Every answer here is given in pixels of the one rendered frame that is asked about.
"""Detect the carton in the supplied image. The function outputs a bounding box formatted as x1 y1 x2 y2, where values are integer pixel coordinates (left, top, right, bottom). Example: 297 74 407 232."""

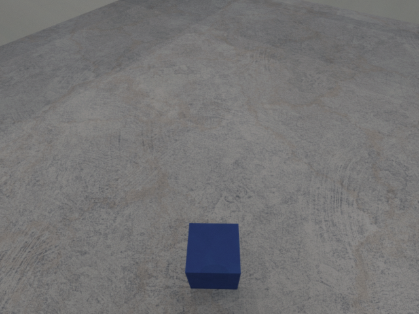
185 223 241 290

